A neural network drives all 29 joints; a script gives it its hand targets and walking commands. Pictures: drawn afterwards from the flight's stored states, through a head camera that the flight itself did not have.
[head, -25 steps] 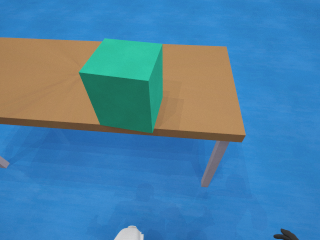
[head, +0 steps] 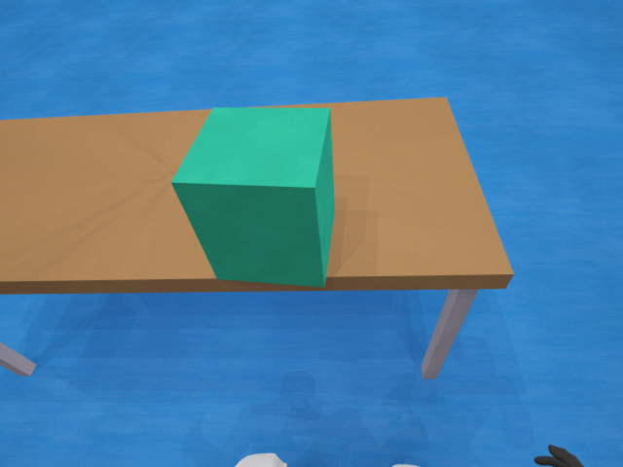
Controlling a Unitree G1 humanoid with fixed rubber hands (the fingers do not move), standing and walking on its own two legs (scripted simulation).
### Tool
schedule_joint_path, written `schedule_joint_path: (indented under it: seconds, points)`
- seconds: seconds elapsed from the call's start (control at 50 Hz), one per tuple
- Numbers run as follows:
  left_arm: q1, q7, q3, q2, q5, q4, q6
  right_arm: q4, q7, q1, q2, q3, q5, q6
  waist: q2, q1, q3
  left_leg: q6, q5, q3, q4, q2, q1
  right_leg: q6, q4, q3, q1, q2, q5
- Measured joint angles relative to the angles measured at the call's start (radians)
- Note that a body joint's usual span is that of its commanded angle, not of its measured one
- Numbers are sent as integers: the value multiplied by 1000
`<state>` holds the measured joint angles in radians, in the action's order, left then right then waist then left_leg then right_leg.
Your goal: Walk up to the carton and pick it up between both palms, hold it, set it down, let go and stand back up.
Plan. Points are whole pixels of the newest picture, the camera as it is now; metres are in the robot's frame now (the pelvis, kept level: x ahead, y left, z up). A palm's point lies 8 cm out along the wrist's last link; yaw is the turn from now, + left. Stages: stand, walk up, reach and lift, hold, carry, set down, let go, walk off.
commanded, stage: walk up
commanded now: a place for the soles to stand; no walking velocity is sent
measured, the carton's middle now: (270, 199) +0.56 +0.10 +0.00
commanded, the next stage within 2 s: none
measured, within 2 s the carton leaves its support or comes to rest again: neither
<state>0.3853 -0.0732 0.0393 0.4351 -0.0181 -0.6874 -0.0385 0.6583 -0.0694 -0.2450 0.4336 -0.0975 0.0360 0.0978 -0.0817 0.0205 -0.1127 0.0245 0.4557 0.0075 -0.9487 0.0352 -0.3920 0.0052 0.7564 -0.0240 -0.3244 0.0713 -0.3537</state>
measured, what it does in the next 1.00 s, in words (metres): steps on the spot: left foot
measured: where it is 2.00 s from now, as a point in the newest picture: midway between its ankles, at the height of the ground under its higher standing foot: outside the picture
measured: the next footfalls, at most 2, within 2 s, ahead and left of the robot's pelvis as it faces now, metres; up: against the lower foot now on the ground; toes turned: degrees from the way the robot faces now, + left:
left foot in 0.08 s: +0.14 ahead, +0.21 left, +0.00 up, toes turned +1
right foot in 1.98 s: +0.21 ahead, +0.01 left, +0.00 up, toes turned -4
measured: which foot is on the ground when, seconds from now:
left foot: up 0.00-0.06, down 0.08-1.00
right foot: down 0.00-1.00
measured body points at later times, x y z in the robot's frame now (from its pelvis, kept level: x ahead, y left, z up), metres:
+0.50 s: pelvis +0.01 +0.05 +0.01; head +0.02 +0.03 +0.46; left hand +0.13 +0.38 -0.06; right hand +0.10 -0.27 -0.10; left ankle +0.05 +0.17 -0.71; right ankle +0.02 -0.12 -0.71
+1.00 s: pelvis +0.01 +0.03 +0.01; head +0.01 -0.01 +0.46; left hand +0.12 +0.36 -0.05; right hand +0.07 -0.30 -0.12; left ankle +0.05 +0.17 -0.71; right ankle +0.02 -0.12 -0.71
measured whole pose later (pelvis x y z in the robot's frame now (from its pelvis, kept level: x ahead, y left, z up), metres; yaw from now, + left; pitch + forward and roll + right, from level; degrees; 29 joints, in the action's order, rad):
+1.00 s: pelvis +0.01 +0.03 +0.01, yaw -3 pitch -4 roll +2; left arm 0.29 -0.03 0.04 0.42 0.00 -0.75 -0.01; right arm 0.87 -0.05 -0.23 0.44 -0.05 -0.01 0.04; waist -0.05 0.02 -0.08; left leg -0.01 0.26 -0.06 -0.57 0.04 -0.23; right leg -0.02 0.64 0.05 -0.25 0.07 -0.33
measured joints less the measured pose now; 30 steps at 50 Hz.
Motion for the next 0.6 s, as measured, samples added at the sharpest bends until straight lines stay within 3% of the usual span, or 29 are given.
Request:
schedule_joint_path:
  seconds: [0.06,0.1,0.22,0.26,0.32,0.38,0.6]
  points:
    - [0,0,0,5,0,3,4,0,0,-1,14,0,-13,-2,-1,1,1,0,-2,8,96,26,28,0,0,7,-1,8,-5]
    - [-3,6,0,6,1,2,19,11,3,-1,14,0,-19,-13,8,0,0,-14,-105,1,205,21,68,0,4,20,0,16,-9]
    - [-21,22,0,-3,19,3,40,36,21,-5,-10,19,-20,-50,25,0,14,-31,-112,-23,233,15,76,0,39,46,-6,-4,-143]
    - [-23,22,0,-2,19,3,31,36,22,-4,-13,26,-25,-58,27,-1,14,-31,-113,-30,236,14,76,0,19,45,6,-3,-114]
    - [-24,22,0,2,19,3,27,37,22,1,-19,37,-35,-59,35,0,16,-31,-110,-46,236,6,80,-3,-72,57,51,-2,35]
    - [-40,25,0,2,19,3,29,42,22,4,-25,44,-41,-59,31,0,17,-31,-113,-50,243,8,85,-27,-74,60,54,-2,1]
    - [-77,38,0,2,21,1,33,86,23,4,-6,49,-42,-58,32,0,25,-31,-146,-63,292,7,117,-27,-79,72,60,-2,6]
